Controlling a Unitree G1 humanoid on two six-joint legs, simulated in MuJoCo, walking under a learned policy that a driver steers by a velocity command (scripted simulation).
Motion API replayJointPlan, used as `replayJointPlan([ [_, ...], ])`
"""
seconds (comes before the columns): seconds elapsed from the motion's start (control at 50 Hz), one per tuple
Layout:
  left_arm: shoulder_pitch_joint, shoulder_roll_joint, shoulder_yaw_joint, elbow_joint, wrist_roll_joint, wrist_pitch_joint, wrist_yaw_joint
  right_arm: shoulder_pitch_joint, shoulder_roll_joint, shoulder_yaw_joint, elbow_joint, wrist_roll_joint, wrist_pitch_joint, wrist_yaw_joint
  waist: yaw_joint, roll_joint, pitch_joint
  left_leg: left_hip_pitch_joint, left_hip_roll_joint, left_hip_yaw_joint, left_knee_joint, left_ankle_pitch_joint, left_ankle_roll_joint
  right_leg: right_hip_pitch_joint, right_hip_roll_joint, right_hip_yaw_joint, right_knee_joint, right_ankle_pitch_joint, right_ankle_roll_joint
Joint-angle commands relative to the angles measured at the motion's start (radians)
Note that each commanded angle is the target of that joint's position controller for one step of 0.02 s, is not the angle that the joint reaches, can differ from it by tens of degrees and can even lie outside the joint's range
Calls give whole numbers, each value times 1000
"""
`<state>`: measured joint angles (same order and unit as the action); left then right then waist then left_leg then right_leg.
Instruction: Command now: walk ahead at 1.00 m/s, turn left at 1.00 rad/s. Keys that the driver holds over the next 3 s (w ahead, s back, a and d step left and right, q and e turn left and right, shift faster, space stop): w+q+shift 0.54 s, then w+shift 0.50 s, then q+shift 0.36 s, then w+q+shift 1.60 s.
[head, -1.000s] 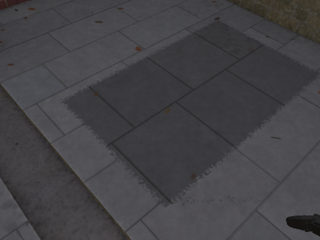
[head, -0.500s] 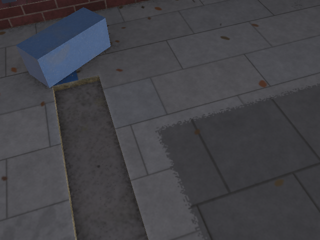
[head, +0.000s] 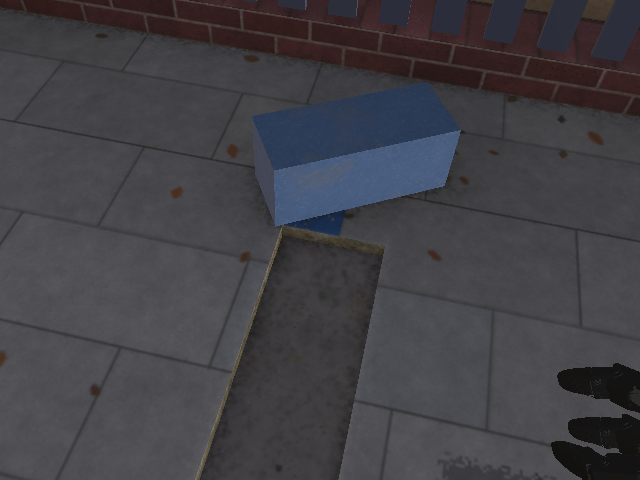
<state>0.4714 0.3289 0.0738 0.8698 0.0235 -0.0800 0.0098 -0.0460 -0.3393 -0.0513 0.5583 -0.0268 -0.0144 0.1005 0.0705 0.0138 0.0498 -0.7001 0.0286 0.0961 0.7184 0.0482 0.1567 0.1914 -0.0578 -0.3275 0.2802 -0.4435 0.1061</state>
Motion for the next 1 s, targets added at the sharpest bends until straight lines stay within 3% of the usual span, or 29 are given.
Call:
replayJointPlan([
  [0.02,-159,194,37,-109,-5,4,8,247,-69,-31,41,5,-1,-24,-223,-107,-68,383,-97,70,-19,-57,54,-122,-196,24,169,1285,-131],
  [0.06,-223,202,45,-134,3,34,7,610,-123,-71,162,5,0,-59,-373,-82,-212,775,-118,7,-85,-121,100,-271,-200,58,679,1247,-137],
  [0.08,-154,117,23,-187,-18,36,-20,531,-197,-103,162,-11,6,-81,-257,204,-205,1131,-45,-210,-117,-268,207,-787,-18,51,1134,362,-72],
  [0.1,-194,115,10,-252,-9,27,-15,477,-280,-126,107,-3,22,-89,-234,302,-309,1213,124,-602,-273,-385,291,-1013,85,149,1368,-53,-49],
  [0.12,-289,120,-2,-290,4,4,-12,498,-278,-116,81,-13,15,-100,-225,98,-297,1129,154,-700,-382,-370,265,-1035,32,305,1299,-18,-65],
  [0.14,-326,109,-13,-283,6,-12,-14,478,-248,-108,106,-12,4,-105,-193,-34,-196,984,144,-707,-445,-355,225,-993,-10,334,1154,20,-79],
  [0.16,-343,98,-21,-277,12,-11,-18,462,-223,-99,123,-7,-11,-112,-156,-85,-116,841,125,-675,-461,-304,203,-938,-41,348,1045,36,-83],
  [0.24,-378,75,-33,-284,47,44,-21,428,-146,-59,150,18,-61,-101,-71,-78,-29,541,60,-582,-526,-188,203,-778,-67,375,766,12,-56],
  [0.34,-604,19,-57,-359,23,41,-47,444,-142,-69,193,28,-83,-79,-128,-39,36,396,-2,-524,-600,-129,124,-612,-13,346,419,512,-44],
  [0.42,-574,61,-35,-350,12,29,-41,437,-161,-84,221,35,-77,-90,-115,0,17,503,13,-529,-512,-5,34,-455,9,387,265,589,-78],
  [0.46,-382,115,-4,-297,18,19,-18,401,-198,-95,219,28,-72,-92,-12,16,-76,543,-6,-535,-272,227,-30,-231,14,420,221,518,-91],
  [0.48,-207,156,20,-246,18,12,-2,338,-209,-100,206,19,-70,-89,98,-6,-124,476,-50,-506,-32,253,-60,-79,-8,423,182,532,-94],
  [0.5,-41,205,41,-191,32,8,16,302,-141,-85,191,20,-72,-83,168,-107,-167,282,-145,-446,250,-66,-87,126,-48,417,209,449,-88],
  [0.52,-129,258,53,-194,48,-6,12,477,-14,-39,144,102,-58,-91,-1,-573,-368,29,-180,-302,497,-452,-105,294,-399,924,74,101,-194],
  [0.54,-229,169,54,-246,54,4,-3,431,-90,-37,180,70,-40,-101,14,-423,-296,62,-60,-257,499,-395,-64,99,-332,917,6,-209,-201],
  [0.56,-239,89,32,-230,46,1,-9,326,-104,-43,190,39,-33,-85,27,-332,-184,51,-49,-254,496,-371,-54,-12,-303,870,-7,-146,-215],
  [0.58,-243,58,26,-205,51,-7,-11,265,-98,-44,198,9,-27,-76,15,-151,-97,38,-10,-248,470,-360,-61,-97,-273,780,-6,10,-216],
  [0.6,-198,68,26,-163,54,-20,-3,176,-81,-41,170,-19,-25,-63,24,-113,-55,8,11,-256,430,-379,-59,-116,-252,709,-10,142,-215],
  [0.66,-120,39,12,-71,27,-48,-13,55,8,-5,90,-20,-18,-37,-15,-109,-11,-48,20,-242,375,-351,-59,-163,-238,623,-87,273,-226],
  [0.7,-181,37,6,-71,12,-60,-17,22,15,12,55,-22,-21,-26,-74,-99,0,-29,14,-238,291,-242,-57,-231,-210,520,-155,327,-213],
  [0.74,-247,87,13,-76,2,-60,-26,33,4,27,53,-23,-17,-5,-114,-99,9,222,-16,-120,78,-155,-58,-399,-159,355,-266,426,-209],
  [0.78,-227,133,15,-55,-3,-63,-32,114,-15,23,82,-20,-14,-17,-155,-90,-6,462,-72,-37,75,-153,-35,-485,-152,250,-214,823,-234],
  [0.82,-238,175,13,-63,-31,-69,-34,375,-64,3,186,-38,-15,-41,-275,-46,-136,763,-124,-46,-19,-135,-1,-505,-123,178,195,1230,-229],
  [0.84,-234,168,4,-75,-34,-55,-37,514,-137,-23,232,-57,-19,-58,-338,11,-145,961,-57,-188,-152,-217,39,-679,-67,182,582,879,-197],
  [0.86,-107,28,-29,-87,7,-30,-35,489,-234,-36,204,-56,-19,-74,-214,219,-215,969,186,-497,-177,-321,44,-754,26,175,1010,-45,-180],
  [0.88,9,70,-24,-124,-7,-25,-13,484,-293,-47,165,-37,-23,-95,-196,224,-340,1053,335,-842,-320,-352,138,-925,72,366,1162,-66,-181],
  [0.9,-104,133,-14,-140,-3,-22,-9,451,-246,-49,192,-18,-30,-111,-207,108,-213,975,269,-802,-399,-474,134,-1026,23,388,1124,40,-171],
  [0.92,-142,131,-16,-149,-5,-16,-20,400,-208,-39,206,-9,-41,-119,-161,104,-76,854,226,-684,-411,-425,113,-1038,-27,377,1043,106,-164],
  [1.0,-153,92,-23,-128,20,37,-50,363,-59,3,241,12,-78,-113,-56,51,-6,608,95,-459,-507,-231,87,-902,-92,361,903,97,-121],
])
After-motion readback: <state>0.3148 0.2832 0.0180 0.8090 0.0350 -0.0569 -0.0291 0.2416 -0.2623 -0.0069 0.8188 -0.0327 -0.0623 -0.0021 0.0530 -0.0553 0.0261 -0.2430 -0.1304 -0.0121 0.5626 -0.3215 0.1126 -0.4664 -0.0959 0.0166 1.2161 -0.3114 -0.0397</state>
